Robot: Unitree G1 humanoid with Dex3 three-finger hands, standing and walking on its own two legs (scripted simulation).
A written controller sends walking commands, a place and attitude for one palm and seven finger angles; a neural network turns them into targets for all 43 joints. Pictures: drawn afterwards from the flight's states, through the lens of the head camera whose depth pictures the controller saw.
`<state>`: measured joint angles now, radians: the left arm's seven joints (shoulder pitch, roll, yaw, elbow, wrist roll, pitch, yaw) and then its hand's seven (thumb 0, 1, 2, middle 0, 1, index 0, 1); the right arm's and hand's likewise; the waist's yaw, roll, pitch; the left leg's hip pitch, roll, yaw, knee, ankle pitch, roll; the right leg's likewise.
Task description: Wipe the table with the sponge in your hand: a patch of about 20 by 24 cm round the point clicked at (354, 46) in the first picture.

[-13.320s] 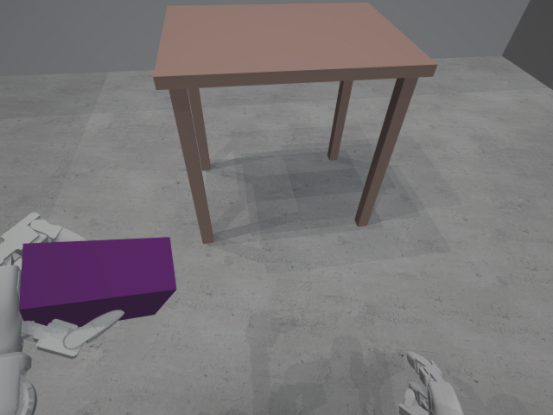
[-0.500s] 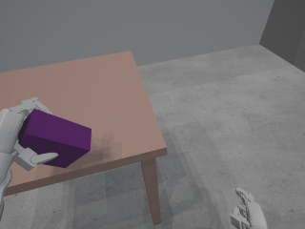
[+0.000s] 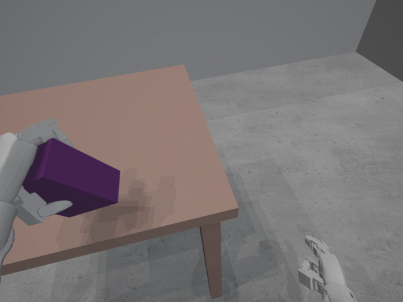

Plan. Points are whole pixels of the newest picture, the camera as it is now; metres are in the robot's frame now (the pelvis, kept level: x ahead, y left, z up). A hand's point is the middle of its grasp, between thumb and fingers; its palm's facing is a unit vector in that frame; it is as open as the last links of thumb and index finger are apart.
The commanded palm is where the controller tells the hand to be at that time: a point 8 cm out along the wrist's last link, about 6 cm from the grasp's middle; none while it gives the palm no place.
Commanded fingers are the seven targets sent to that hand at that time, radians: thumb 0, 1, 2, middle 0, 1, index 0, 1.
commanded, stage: turn the palm down, sponge in hand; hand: left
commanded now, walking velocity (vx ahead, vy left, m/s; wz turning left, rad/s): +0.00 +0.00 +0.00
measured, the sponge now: (74, 187) +0.24 +0.26 +0.15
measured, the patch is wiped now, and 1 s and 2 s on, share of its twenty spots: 0.00 0.00 0.00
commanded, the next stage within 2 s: move the sponge above the wiping area in 1.08 s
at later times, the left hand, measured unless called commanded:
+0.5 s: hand (21, 169) +0.21 +0.29 +0.23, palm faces +0.26 -0.11 -0.96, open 10.1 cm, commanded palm +0.16 +0.28 +0.29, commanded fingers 0.00 0.10 1.30 -1.20 -1.60 -1.20 -1.60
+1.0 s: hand (51, 174) +0.21 +0.25 +0.22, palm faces +0.21 -0.04 -0.98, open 10.1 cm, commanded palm +0.17 +0.25 +0.29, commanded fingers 0.00 0.10 1.30 -1.20 -1.60 -1.20 -1.60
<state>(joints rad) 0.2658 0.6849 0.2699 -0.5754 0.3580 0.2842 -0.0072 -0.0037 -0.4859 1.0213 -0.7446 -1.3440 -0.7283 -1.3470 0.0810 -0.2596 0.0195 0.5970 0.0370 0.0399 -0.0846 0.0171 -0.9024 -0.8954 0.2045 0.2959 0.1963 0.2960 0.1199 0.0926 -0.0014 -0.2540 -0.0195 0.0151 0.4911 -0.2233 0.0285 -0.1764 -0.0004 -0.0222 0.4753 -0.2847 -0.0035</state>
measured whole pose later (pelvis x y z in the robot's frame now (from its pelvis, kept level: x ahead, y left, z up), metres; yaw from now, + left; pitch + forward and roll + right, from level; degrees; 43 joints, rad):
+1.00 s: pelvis -0.03 -0.03 +0.00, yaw +0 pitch -4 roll +1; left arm 0.06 0.70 0.09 -0.43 0.69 0.40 -0.14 0.00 -0.49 1.02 -0.75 -1.34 -0.73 -1.34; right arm 0.00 -0.29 0.04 0.63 0.06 0.07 -0.07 0.02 -0.90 -0.90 0.20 0.30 0.20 0.30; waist 0.14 0.15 0.02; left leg -0.19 0.00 0.01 0.42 -0.16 0.00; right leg -0.15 0.02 -0.03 0.47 -0.25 -0.04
